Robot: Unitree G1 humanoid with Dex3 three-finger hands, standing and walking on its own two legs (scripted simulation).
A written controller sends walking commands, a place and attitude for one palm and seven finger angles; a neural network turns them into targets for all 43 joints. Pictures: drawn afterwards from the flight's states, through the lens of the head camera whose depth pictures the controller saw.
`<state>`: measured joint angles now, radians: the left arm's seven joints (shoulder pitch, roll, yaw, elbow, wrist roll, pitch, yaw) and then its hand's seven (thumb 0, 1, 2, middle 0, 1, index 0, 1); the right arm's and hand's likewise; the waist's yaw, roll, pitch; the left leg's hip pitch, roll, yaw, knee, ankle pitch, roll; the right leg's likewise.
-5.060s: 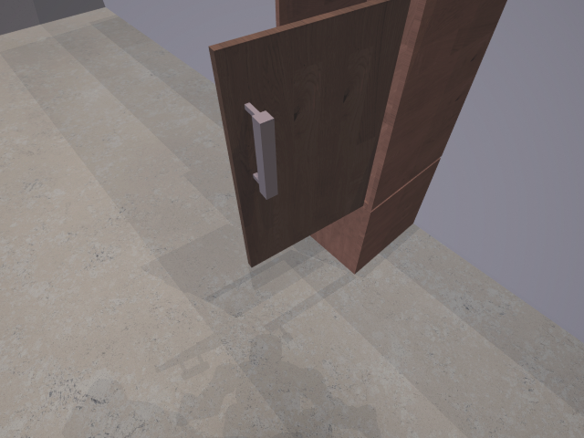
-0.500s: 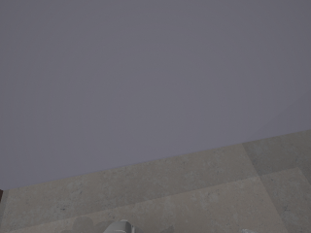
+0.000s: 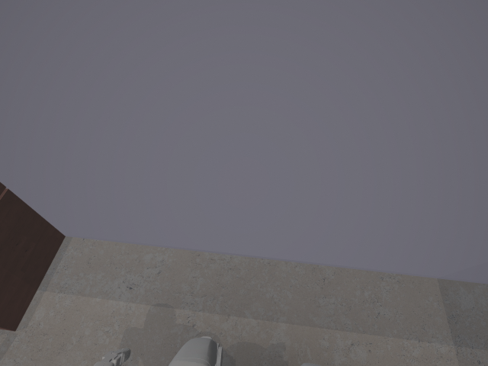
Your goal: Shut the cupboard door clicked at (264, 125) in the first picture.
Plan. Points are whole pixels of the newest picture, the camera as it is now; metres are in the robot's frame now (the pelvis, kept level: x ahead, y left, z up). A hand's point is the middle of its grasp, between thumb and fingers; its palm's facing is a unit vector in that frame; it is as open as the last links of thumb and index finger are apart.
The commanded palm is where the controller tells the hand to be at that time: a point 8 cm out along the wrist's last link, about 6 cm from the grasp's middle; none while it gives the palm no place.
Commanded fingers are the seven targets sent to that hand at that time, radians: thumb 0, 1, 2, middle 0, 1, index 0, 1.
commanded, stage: turn to face it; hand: left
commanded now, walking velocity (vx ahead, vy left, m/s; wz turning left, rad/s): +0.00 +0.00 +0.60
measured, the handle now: out of the picture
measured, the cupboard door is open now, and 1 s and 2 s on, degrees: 82 82 82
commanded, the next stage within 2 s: none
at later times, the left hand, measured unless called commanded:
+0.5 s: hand out of the picture +0.06 +0.20 -0.15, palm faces +0.31 -0.90 -0.31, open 7.3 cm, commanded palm none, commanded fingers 0.00 0.90 0.90 -0.20 -0.30 -0.20 -0.30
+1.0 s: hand out of the picture -0.06 +0.18 -0.16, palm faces +0.62 -0.74 -0.26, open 7.3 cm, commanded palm none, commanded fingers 0.00 0.90 0.90 -0.20 -0.30 -0.20 -0.30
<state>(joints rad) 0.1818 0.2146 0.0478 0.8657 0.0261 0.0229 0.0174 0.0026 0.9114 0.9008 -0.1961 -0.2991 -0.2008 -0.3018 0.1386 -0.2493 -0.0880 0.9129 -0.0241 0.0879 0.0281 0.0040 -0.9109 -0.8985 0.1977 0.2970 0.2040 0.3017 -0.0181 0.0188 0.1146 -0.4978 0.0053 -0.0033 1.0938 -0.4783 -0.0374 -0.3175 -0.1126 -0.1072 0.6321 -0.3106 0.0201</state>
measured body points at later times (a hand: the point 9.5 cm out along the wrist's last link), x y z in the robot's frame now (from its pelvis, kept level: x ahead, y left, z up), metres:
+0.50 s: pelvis +0.01 -0.04 +0.00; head +0.07 -0.04 +0.44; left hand +0.04 +0.25 -0.12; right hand +0.16 -0.27 -0.16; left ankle -0.01 +0.11 -0.71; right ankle +0.06 -0.15 -0.73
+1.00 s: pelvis +0.01 -0.05 +0.01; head +0.05 +0.00 +0.45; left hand -0.09 +0.22 -0.14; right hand +0.24 -0.19 -0.13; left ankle -0.04 +0.07 -0.73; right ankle +0.10 -0.17 -0.68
